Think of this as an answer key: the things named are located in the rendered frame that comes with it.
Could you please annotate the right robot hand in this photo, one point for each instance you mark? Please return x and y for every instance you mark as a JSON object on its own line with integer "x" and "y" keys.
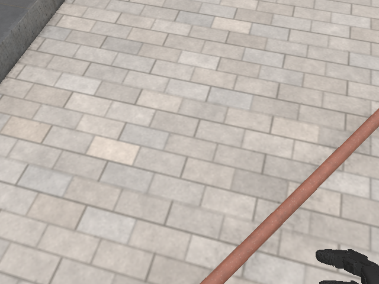
{"x": 351, "y": 261}

